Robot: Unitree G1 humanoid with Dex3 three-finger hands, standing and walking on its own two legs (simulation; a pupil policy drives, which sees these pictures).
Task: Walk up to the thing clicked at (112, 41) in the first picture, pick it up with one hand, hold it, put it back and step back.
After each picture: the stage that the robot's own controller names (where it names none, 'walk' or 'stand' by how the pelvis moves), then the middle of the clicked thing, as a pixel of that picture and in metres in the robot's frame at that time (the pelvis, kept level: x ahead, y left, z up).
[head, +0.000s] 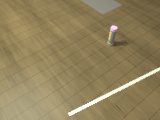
stand; (112, 36) +1.35 -0.38 -0.65
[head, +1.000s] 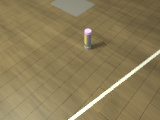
walk; (87, 39) +1.26 -0.02 -0.63
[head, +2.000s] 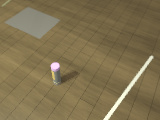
walk; (56, 74) +0.79 +0.21 -0.63
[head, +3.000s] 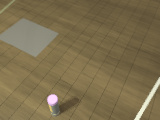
walk; (54, 106) +0.51 +0.18 -0.64
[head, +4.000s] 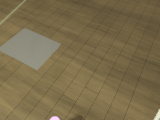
stand; out of the picture +0.37 +0.17 -0.65
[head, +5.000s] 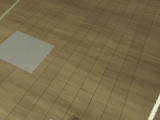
stand; out of the picture +0.35 +0.19 -0.66
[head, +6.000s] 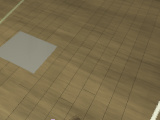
stand; out of the picture +0.36 +0.18 -0.66
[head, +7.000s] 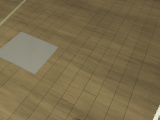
stand; out of the picture +0.35 +0.18 -0.66
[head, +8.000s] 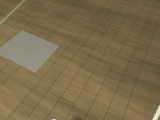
stand; out of the picture +0.36 +0.17 -0.66
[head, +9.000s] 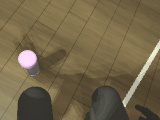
go down; (30, 65) +0.43 +0.19 -0.35
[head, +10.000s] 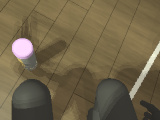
go down; (27, 57) +0.43 +0.21 -0.27
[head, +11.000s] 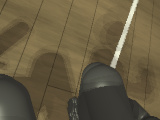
close in; out of the picture +0.42 +0.26 -0.17
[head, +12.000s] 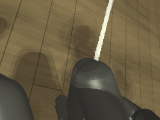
close; out of the picture +0.42 +0.27 -0.15
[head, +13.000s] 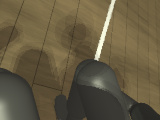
lift; out of the picture +0.38 +0.25 -0.16
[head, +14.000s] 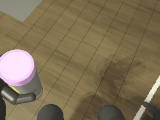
lift; (26, 81) +0.31 +0.17 +0.03
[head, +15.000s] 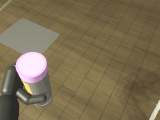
hold; (38, 85) +0.30 +0.14 +0.05
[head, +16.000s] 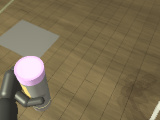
hold; (36, 88) +0.30 +0.15 +0.04
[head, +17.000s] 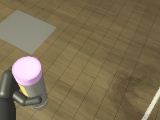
crouch; (34, 88) +0.31 +0.16 +0.01
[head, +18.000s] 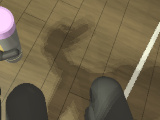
lower; (6, 41) +0.45 +0.20 -0.05
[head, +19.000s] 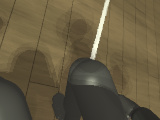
lower; out of the picture +0.41 +0.27 -0.16
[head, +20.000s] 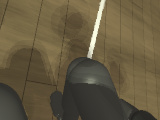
lower; out of the picture +0.43 +0.28 -0.16
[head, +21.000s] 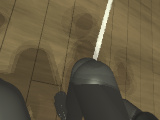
lower; out of the picture +0.41 +0.28 -0.16
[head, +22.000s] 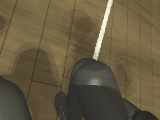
lower; out of the picture +0.41 +0.28 -0.16
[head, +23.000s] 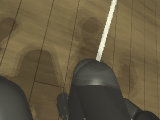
open; out of the picture +0.41 +0.26 -0.16
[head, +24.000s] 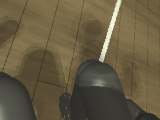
rise; out of the picture +0.40 +0.26 -0.16
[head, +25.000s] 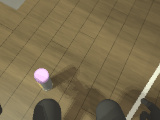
walk; (44, 81) +0.42 +0.19 -0.43
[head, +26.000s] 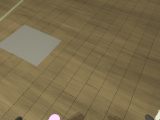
stand; out of the picture +0.38 +0.16 -0.60
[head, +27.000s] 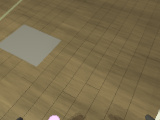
stand; out of the picture +0.37 +0.16 -0.60
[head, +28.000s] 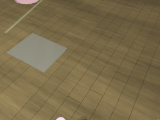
stand; out of the picture +0.40 +0.15 -0.65
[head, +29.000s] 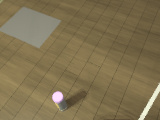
walk; (60, 102) +0.44 +0.19 -0.62
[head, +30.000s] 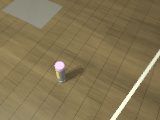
walk; (60, 73) +0.67 +0.14 -0.62
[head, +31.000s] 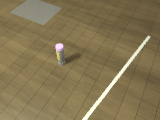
stand; (60, 55) +0.99 +0.20 -0.63
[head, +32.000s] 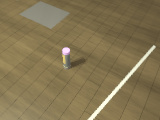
stand; (66, 59) +1.00 +0.13 -0.65
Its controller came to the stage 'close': yes
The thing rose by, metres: 0.67
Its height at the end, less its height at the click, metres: +0.00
